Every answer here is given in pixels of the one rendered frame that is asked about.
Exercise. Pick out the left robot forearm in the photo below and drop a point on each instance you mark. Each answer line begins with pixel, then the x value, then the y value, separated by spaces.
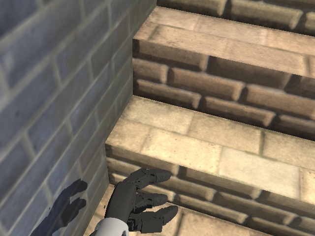
pixel 111 226

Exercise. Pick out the left robot hand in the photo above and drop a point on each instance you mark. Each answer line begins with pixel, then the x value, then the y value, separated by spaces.
pixel 125 204

